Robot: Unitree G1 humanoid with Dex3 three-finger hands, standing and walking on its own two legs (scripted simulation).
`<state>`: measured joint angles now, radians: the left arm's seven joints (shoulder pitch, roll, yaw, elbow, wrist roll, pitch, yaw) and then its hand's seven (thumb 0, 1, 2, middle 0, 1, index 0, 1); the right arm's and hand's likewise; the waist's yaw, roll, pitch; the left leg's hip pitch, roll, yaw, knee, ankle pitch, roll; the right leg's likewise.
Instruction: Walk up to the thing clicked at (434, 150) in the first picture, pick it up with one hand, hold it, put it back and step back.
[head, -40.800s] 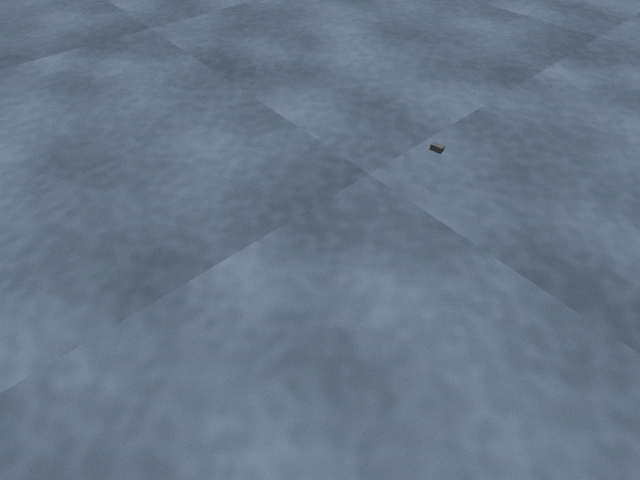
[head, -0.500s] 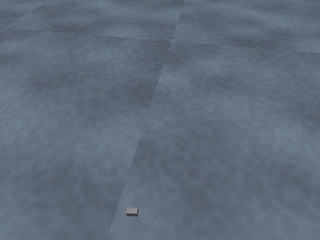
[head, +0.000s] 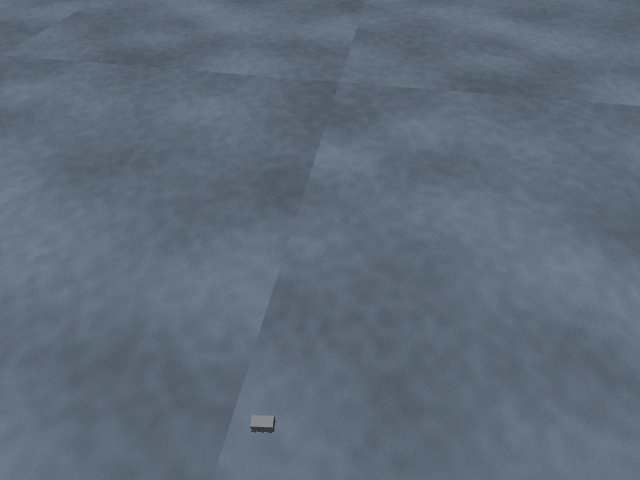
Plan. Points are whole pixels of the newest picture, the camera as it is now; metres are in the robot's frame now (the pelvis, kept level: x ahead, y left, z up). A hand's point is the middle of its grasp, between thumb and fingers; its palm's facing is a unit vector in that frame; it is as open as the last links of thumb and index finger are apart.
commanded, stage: step back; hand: left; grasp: from above
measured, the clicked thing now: (262, 422) +0.42 +0.20 -0.77
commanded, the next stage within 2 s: none
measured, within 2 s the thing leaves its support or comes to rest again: neither
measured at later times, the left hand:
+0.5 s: hand out of the picture +0.04 +0.28 -0.18, palm faces -0.02 -0.92 -0.39, open 7.3 cm
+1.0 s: hand out of the picture -0.10 +0.24 -0.16, palm faces -0.07 -0.91 -0.41, open 7.3 cm
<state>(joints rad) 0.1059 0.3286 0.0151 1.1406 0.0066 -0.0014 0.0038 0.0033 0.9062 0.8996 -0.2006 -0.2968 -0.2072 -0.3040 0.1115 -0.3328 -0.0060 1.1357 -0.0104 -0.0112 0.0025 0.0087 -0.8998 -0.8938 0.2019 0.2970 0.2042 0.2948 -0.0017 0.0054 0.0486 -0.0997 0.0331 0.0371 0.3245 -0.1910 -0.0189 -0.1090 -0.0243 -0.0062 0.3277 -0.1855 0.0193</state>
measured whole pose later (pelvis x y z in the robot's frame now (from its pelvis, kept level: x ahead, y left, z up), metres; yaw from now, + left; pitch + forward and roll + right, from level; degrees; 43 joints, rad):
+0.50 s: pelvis -0.10 +0.01 -0.03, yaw +1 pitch -1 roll +1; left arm 0.04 0.40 0.05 0.84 0.03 0.05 0.02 0.00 0.90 0.90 -0.20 -0.30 -0.21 -0.30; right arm 0.15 -0.38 -0.06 0.94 -0.02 0.04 0.01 0.01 -0.90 -0.89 0.20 0.30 0.20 0.29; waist -0.01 -0.05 0.18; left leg -0.24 -0.04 -0.03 0.66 -0.39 0.02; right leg -0.45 -0.06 0.01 0.69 -0.22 0.01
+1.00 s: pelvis -0.21 -0.01 -0.02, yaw -4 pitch -2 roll +1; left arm 0.16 0.34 0.06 0.84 0.03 0.03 0.01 0.01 0.90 0.90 -0.20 -0.30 -0.21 -0.30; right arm 0.11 -0.40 -0.05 0.86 0.01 0.06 -0.02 0.01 -0.90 -0.89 0.20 0.30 0.20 0.29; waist 0.01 0.04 0.18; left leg -0.47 -0.10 -0.15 1.13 -0.52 0.00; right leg -0.29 0.03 0.05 0.63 -0.31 -0.03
